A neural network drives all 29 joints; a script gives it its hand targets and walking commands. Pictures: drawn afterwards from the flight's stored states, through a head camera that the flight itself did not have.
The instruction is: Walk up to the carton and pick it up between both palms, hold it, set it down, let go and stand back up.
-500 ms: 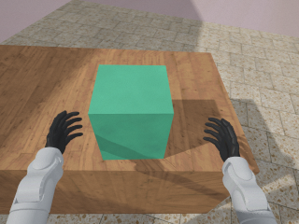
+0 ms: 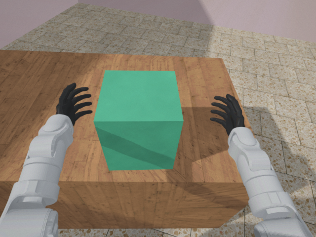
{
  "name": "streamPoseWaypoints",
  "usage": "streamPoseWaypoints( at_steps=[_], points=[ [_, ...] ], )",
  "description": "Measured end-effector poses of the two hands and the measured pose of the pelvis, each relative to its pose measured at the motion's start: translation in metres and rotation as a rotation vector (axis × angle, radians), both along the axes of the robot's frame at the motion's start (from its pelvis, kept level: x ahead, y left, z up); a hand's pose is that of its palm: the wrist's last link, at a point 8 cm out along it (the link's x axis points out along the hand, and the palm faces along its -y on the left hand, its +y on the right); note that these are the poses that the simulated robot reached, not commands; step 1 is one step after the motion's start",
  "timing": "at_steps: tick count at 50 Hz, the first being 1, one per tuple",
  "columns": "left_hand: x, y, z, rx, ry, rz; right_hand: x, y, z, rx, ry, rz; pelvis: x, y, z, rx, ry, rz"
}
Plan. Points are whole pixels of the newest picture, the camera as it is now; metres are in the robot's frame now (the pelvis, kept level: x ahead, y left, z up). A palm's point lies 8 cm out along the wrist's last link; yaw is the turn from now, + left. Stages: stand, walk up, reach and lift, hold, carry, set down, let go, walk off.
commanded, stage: reach and lift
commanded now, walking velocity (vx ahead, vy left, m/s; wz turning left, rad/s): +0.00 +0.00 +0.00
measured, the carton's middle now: (140, 122) +0.46 +0.07 +0.00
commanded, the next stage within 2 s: none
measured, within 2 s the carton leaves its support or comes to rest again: neither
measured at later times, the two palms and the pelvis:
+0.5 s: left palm (71, 84) +0.44 +0.23 +0.16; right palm (232, 94) +0.44 -0.17 +0.15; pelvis +0.01 +0.00 +0.00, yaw +0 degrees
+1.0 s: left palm (78, 114) +0.44 +0.24 +0.06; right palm (214, 115) +0.45 -0.15 +0.07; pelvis +0.01 +0.02 -0.01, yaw +0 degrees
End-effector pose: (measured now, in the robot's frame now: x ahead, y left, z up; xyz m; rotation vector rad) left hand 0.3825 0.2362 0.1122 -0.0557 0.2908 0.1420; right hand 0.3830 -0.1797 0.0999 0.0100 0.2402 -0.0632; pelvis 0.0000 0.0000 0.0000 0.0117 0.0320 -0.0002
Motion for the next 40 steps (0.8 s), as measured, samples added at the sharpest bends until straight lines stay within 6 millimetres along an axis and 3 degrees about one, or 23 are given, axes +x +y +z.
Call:
streamPoseWaypoints(
  at_steps=[26,32,40],
  points=[
    [0.059,-0.005,0.048,0.021,-0.029,0.024,0.062,0.006,0.051,0.014,0.018,-0.039,0.01,0.005,-0.001,-0.007,0.023,0.0],
    [0.059,0.001,0.032,0.035,-0.014,0.041,0.064,0.006,0.037,-0.008,0.036,-0.027,0.013,0.006,-0.001,-0.008,0.031,0.0],
    [0.054,0.003,-0.01,0.049,0.008,0.045,0.065,0.017,0.011,-0.026,0.046,-0.008,0.011,0.011,-0.003,-0.016,0.095,-0.001]
  ],
)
